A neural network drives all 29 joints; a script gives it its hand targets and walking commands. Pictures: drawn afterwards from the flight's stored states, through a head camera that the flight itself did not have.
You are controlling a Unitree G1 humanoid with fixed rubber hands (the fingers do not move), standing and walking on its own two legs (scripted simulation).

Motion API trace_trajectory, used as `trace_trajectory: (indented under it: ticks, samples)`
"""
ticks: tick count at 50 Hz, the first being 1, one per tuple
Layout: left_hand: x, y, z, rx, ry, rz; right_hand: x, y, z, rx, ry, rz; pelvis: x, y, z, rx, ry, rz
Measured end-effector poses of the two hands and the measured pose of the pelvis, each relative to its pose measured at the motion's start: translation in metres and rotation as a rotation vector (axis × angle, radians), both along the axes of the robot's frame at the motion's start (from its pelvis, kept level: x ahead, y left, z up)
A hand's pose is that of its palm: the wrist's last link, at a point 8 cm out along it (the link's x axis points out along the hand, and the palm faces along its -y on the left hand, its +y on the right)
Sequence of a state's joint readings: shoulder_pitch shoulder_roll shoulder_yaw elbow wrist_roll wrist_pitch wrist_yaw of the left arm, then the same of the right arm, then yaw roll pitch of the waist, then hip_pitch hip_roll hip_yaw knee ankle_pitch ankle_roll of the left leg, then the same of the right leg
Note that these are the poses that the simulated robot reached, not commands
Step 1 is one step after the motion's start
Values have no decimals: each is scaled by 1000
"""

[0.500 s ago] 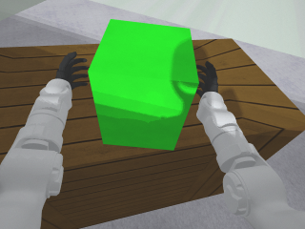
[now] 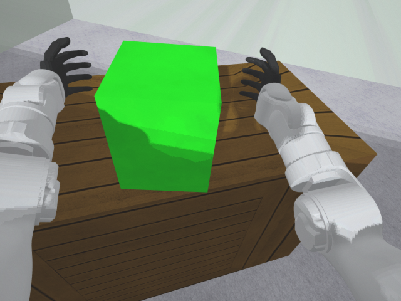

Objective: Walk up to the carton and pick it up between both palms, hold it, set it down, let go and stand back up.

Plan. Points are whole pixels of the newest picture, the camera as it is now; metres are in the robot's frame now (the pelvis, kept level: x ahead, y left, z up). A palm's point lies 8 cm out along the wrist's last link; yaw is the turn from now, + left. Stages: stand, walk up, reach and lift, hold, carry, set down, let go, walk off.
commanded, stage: set down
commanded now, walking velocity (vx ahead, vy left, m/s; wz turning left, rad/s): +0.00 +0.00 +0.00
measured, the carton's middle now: (167, 119) +0.50 -0.02 +0.12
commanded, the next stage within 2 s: none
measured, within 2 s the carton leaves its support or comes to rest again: neither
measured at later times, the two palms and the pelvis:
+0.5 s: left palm (40, 134) +0.46 +0.21 +0.16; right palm (261, 134) +0.37 -0.18 +0.17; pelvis +0.00 +0.00 +0.00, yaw -1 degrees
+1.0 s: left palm (20, 158) +0.41 +0.24 +0.15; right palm (256, 150) +0.35 -0.16 +0.15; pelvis +0.01 +0.02 +0.00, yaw -1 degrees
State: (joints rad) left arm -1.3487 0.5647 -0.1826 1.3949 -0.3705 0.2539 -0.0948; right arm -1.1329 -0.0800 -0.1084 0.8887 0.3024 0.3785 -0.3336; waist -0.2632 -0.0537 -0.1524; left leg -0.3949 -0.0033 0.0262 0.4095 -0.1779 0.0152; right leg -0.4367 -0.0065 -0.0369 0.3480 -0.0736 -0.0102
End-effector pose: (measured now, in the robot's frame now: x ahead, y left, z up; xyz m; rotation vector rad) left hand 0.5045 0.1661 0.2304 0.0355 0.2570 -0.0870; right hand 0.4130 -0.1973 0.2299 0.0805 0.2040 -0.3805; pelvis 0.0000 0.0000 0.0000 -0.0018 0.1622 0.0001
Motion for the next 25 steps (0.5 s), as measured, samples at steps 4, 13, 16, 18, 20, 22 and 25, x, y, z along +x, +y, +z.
trace_trajectory:
  ticks: [4, 13, 16, 18, 20, 22, 25]
  samples:
    - [-4, 1, -7, 3, 13, -2, -2, 7, -4, 4, 8, 11, -3, -3, 1, 4, -12, 1]
    - [-14, 14, -40, 7, 44, -7, -15, 18, -42, 34, 50, 4, -5, -7, 1, 2, -31, 1]
    - [-19, 20, -51, 7, 52, -8, -21, 19, -53, 42, 54, -3, -5, -7, 1, -2, -37, -1]
    - [-24, 25, -58, 9, 58, -9, -26, 19, -58, 47, 52, -8, -5, -6, 1, -5, -42, -3]
    - [-30, 30, -64, 12, 65, -9, -30, 19, -62, 51, 46, -11, -4, -5, 0, -8, -49, -6]
    - [-36, 35, -69, 15, 71, -9, -36, 18, -64, 54, 37, -13, -3, -4, 0, -11, -60, -9]
    - [-48, 43, -74, 21, 80, -8, -44, 16, -64, 53, 24, -15, -2, 0, 0, -16, -79, -13]
